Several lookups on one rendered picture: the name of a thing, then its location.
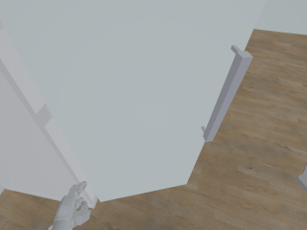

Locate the handle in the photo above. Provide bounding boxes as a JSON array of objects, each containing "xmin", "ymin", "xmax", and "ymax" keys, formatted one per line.
[{"xmin": 201, "ymin": 45, "xmax": 253, "ymax": 142}]

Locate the fridge door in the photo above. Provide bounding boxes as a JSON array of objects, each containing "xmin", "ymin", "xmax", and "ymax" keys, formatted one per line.
[{"xmin": 0, "ymin": 0, "xmax": 266, "ymax": 202}]

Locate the right robot hand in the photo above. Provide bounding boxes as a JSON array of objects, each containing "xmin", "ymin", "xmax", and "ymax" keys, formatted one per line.
[{"xmin": 297, "ymin": 163, "xmax": 307, "ymax": 193}]

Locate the robot left forearm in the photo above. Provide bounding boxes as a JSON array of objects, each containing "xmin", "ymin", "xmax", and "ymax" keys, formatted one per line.
[{"xmin": 48, "ymin": 219, "xmax": 73, "ymax": 230}]

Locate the left robot hand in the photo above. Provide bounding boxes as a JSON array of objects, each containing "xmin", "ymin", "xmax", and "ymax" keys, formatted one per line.
[{"xmin": 54, "ymin": 181, "xmax": 91, "ymax": 228}]

